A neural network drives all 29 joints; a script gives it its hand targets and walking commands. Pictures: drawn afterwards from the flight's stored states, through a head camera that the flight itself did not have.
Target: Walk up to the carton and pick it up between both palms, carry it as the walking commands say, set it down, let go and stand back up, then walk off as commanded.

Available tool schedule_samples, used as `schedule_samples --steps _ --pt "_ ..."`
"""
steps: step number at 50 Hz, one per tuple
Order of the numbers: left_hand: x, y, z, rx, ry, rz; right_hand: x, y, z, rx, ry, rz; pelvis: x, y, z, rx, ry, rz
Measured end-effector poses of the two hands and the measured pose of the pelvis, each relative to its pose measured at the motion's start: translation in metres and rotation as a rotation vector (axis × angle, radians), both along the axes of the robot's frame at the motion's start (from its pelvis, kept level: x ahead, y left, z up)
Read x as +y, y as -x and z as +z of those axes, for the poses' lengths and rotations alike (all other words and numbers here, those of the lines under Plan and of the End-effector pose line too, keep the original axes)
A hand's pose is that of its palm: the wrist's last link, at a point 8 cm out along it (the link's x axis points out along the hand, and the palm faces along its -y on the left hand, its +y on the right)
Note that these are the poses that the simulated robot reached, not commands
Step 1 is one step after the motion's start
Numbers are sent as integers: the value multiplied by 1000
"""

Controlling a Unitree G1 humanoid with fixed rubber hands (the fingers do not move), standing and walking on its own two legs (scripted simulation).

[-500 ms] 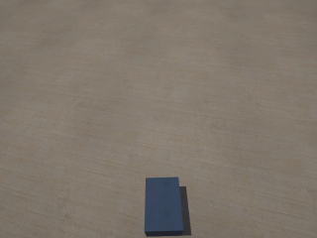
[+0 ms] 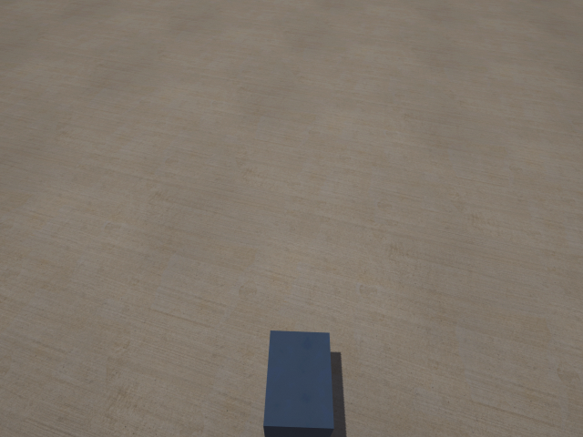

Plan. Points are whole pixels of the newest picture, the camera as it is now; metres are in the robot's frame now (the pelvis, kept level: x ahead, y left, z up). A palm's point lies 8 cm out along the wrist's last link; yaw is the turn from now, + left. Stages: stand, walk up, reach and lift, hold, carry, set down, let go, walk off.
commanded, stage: walk up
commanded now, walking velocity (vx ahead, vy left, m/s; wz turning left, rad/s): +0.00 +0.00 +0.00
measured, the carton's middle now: (298, 383) +0.42 -0.01 -0.70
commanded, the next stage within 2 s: stand in 1.22 s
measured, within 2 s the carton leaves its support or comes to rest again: neither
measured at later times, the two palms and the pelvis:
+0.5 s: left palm out of the picture -0.01 +0.18 -0.15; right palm out of the picture -0.02 -0.21 -0.15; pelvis +0.02 -0.01 +0.00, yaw -2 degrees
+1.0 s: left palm out of the picture +0.01 +0.18 -0.15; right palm out of the picture +0.00 -0.21 -0.15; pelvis +0.04 -0.02 +0.00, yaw -1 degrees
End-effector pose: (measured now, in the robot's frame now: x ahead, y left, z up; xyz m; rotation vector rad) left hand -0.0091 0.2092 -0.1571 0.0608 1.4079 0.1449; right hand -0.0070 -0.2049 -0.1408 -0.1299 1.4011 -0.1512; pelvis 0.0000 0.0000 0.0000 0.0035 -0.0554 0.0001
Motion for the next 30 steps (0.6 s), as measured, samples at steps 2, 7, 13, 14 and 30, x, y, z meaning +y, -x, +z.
schedule_samples --steps 2,7,13,14,30 --pt "0 12 3 33 -4 4 3 5 -1 13 -17 -4 1 -1 1 -1 -2 -2" --pt "0 35 10 101 -23 8 8 17 -5 48 -43 -19 0 -4 3 3 0 -9" --pt "-5 39 14 126 -31 9 12 23 -8 84 -63 -21 -3 -7 2 13 -1 -15" --pt "-7 38 14 127 -31 8 12 23 -8 89 -65 -24 -3 -8 2 15 -1 -18" --pt "-30 -13 5 59 -6 -23 -10 3 -6 87 -22 -63 -17 -30 0 39 0 -25"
